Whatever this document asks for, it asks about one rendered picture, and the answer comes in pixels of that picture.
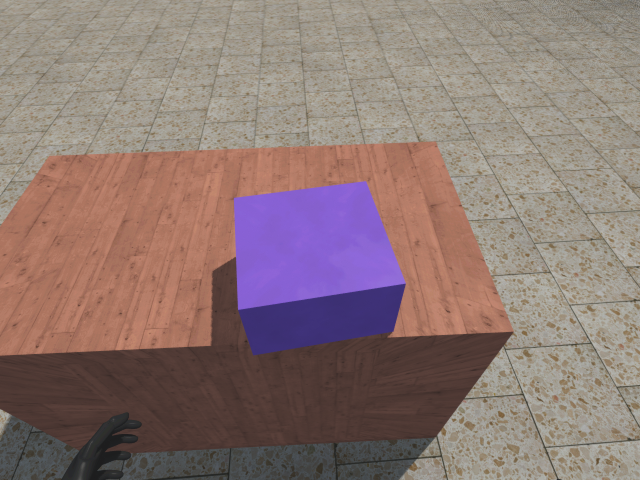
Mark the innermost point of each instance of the robot left hand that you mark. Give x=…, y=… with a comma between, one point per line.
x=92, y=455

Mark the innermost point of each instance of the pedestal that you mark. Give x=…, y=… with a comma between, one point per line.
x=118, y=293

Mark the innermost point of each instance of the carton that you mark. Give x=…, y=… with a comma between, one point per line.
x=314, y=266

